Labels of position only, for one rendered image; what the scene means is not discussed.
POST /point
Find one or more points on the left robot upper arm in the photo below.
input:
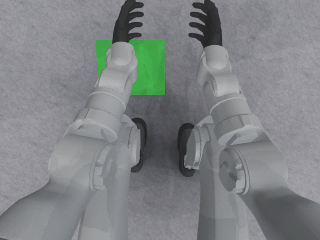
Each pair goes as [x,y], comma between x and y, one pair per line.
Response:
[79,167]

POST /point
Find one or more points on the right robot upper arm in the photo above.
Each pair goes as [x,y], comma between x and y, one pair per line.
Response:
[257,173]

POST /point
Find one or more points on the carton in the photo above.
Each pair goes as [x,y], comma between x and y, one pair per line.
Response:
[150,54]

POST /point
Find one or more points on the robot left thigh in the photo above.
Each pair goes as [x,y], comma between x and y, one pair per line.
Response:
[106,215]

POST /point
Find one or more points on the robot right shin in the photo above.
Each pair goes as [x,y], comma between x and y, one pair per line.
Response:
[187,159]

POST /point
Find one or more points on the left robot hand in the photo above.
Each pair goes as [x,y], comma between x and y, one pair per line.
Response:
[122,25]

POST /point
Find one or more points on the right robot hand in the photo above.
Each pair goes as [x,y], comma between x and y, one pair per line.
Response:
[212,29]

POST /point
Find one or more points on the robot left forearm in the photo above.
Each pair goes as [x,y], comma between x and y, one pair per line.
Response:
[103,111]

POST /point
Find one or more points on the robot right forearm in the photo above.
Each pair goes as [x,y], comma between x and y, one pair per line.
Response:
[227,105]

